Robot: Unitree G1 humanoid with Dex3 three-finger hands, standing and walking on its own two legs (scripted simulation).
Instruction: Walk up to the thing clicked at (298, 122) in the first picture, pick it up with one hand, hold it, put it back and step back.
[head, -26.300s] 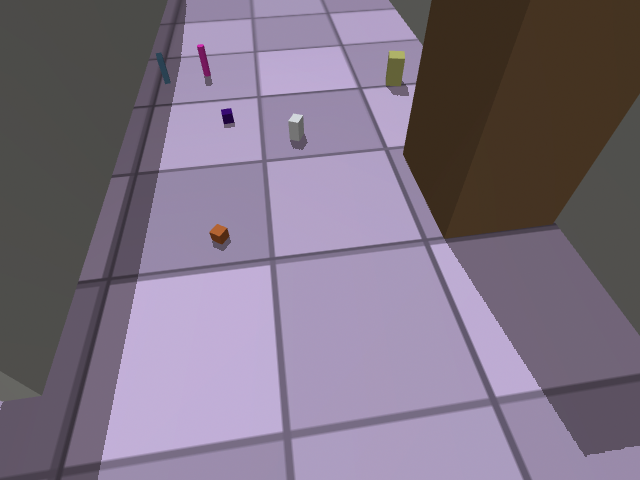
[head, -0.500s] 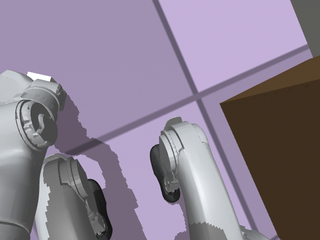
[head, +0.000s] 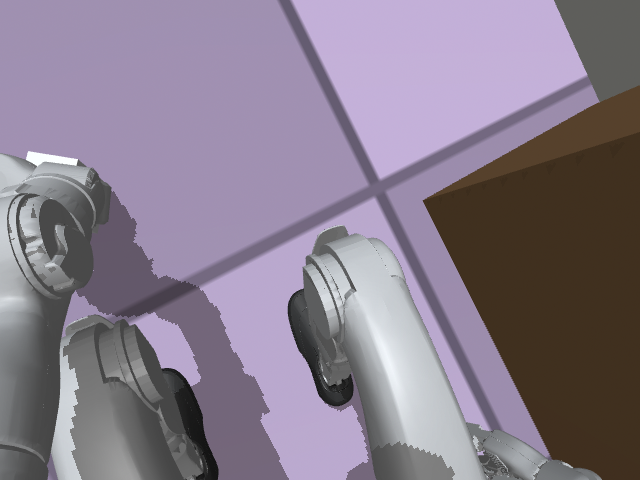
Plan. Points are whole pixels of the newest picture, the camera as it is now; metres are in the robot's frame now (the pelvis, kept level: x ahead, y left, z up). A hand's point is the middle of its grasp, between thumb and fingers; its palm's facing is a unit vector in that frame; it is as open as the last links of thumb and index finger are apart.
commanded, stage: open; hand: left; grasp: from above
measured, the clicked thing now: (66, 196) +0.49 +0.18 -0.26
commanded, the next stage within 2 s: withdraw in 1.28 s
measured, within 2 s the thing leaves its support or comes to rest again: neither
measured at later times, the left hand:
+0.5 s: hand (61, 200) +0.48 +0.18 -0.23, palm faces -0.05 -0.51 -0.86, open 11.4 cm
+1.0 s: hand (54, 203) +0.47 +0.19 -0.23, palm faces -0.07 -0.50 -0.86, open 13.0 cm
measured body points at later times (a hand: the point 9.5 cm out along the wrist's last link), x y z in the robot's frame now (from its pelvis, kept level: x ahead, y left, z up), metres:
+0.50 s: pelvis +0.00 +0.01 -0.01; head +0.30 +0.04 +0.33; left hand +0.48 +0.20 -0.18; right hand -0.03 -0.26 -0.08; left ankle +0.07 +0.13 -0.29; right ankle +0.12 -0.12 -0.29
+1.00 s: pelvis +0.00 +0.01 +0.00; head +0.30 +0.04 +0.33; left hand +0.48 +0.21 -0.18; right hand -0.02 -0.26 -0.08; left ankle +0.07 +0.13 -0.29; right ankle +0.12 -0.12 -0.29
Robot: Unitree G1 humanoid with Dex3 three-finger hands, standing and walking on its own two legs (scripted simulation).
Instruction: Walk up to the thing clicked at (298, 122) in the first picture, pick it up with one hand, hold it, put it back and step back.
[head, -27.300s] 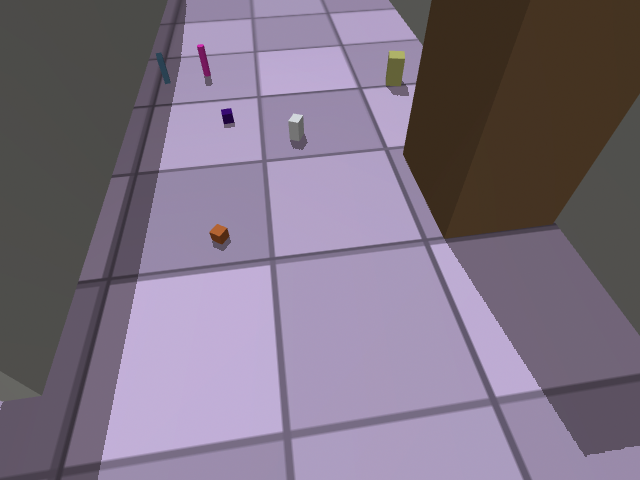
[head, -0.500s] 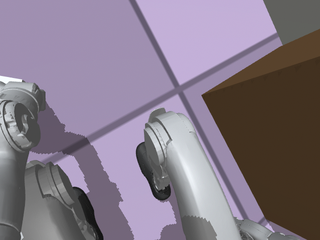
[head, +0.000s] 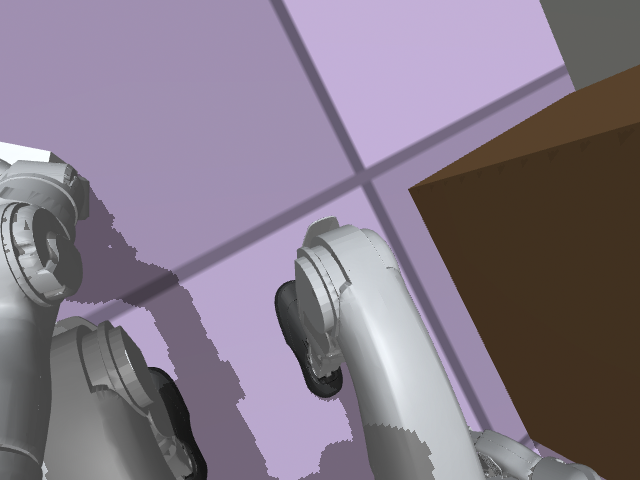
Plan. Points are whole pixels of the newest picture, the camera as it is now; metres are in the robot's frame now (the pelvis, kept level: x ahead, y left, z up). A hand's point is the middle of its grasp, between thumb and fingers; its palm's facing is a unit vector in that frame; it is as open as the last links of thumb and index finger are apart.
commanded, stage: open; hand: left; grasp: from above
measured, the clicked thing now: (34, 187) +0.49 +0.19 -0.26
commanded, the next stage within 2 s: withdraw in 0.28 s
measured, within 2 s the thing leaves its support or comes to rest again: neither
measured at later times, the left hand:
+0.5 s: hand (25, 197) +0.47 +0.19 -0.23, palm faces -0.04 -0.51 -0.86, open 12.9 cm
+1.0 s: hand out of the picture +0.42 +0.23 -0.10, palm faces -0.35 -0.39 -0.85, open 13.0 cm
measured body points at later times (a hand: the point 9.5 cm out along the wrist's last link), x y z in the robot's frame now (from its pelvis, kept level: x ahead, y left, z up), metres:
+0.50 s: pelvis +0.00 +0.00 +0.00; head +0.30 +0.04 +0.33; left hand +0.47 +0.22 -0.18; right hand -0.01 -0.27 -0.08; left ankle +0.06 +0.13 -0.29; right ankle +0.12 -0.12 -0.29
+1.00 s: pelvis -0.01 +0.00 +0.05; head +0.20 +0.03 +0.44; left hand +0.44 +0.25 -0.05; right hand +0.04 -0.26 -0.08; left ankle +0.06 +0.13 -0.29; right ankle +0.12 -0.12 -0.29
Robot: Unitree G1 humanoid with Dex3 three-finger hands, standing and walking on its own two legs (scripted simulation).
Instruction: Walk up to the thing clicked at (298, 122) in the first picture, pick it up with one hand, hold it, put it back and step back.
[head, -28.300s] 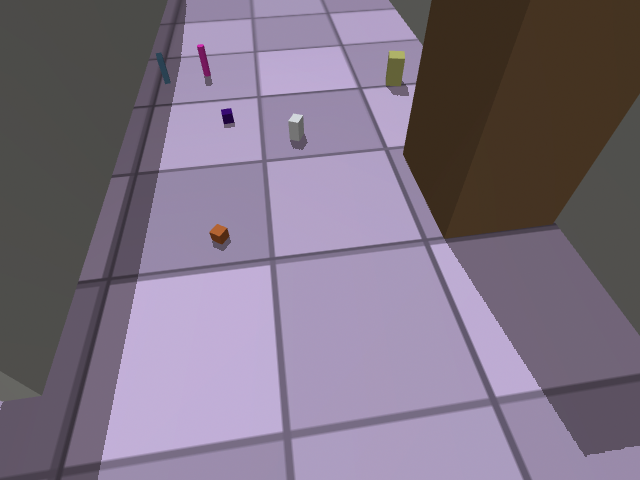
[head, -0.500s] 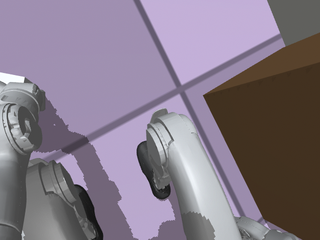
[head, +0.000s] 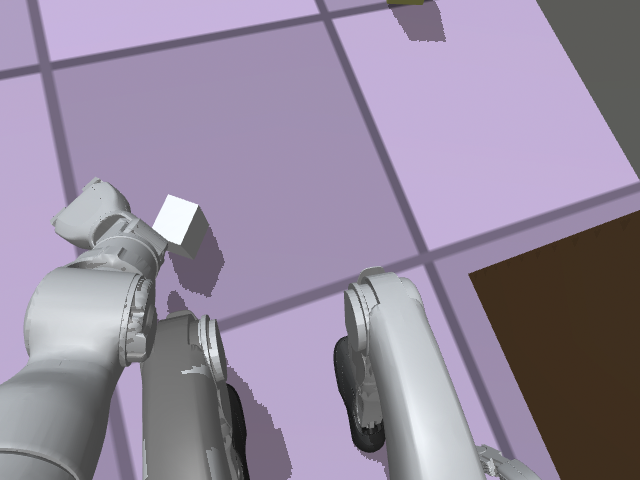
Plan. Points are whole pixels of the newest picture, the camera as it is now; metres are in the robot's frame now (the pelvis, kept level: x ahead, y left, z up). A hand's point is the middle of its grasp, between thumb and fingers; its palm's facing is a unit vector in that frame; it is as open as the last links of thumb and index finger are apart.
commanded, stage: withdraw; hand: left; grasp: from above
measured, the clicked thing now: (181, 229) +0.50 +0.16 -0.31
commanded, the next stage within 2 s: home in 0.20 s
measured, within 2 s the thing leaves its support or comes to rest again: neither
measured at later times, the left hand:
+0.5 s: hand (159, 199) +0.52 +0.17 -0.19, palm faces -0.36 -0.13 -0.93, open 11.7 cm
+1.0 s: hand (60, 315) +0.32 +0.20 +0.03, palm faces -0.30 -0.60 -0.74, open 9.0 cm
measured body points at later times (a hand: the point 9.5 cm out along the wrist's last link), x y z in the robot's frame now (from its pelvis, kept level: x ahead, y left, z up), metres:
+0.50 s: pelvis +0.02 +0.00 -0.03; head +0.27 +0.02 +0.35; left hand +0.53 +0.17 -0.14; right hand +0.01 -0.26 -0.15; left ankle +0.08 +0.13 -0.33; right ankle +0.12 -0.12 -0.33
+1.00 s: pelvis +0.01 +0.00 +0.15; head +0.15 +0.04 +0.58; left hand +0.34 +0.23 +0.08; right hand +0.25 -0.26 +0.06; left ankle +0.08 +0.13 -0.33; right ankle +0.12 -0.12 -0.33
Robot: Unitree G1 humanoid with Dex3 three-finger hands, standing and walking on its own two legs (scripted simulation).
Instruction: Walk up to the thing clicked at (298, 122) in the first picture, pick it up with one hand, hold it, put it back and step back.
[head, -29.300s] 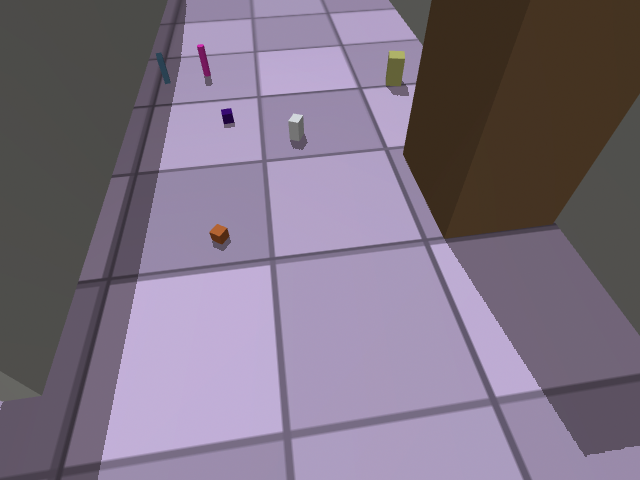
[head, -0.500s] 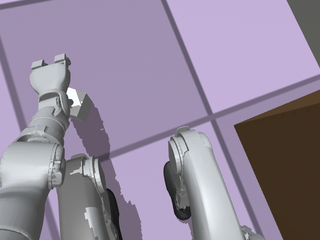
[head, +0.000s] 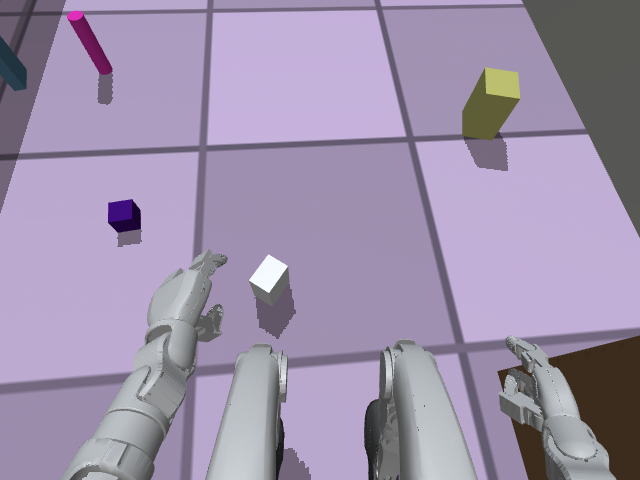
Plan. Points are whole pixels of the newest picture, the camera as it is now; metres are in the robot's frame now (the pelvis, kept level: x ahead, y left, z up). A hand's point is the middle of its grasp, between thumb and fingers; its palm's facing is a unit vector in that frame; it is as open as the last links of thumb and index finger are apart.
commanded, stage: home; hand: left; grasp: from above
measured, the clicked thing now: (270, 281) +0.50 +0.13 -0.46
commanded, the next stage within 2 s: none
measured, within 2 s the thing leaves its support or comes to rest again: neither
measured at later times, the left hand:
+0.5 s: hand (142, 326) +0.26 +0.18 +0.10, palm faces -0.01 -0.96 -0.29, open 7.4 cm
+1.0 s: hand (115, 344) +0.24 +0.18 +0.15, palm faces +0.08 -0.98 -0.19, open 7.4 cm
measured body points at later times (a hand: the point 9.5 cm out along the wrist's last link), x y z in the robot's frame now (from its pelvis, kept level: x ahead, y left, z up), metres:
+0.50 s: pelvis +0.07 +0.01 +0.17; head +0.13 +0.01 +0.62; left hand +0.26 +0.23 +0.12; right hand +0.21 -0.24 +0.08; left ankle +0.07 +0.12 -0.48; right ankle +0.10 -0.13 -0.48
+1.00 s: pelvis +0.09 +0.00 +0.20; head +0.11 +0.00 +0.65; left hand +0.23 +0.23 +0.16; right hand +0.27 -0.24 +0.14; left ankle +0.07 +0.12 -0.48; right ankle +0.10 -0.13 -0.48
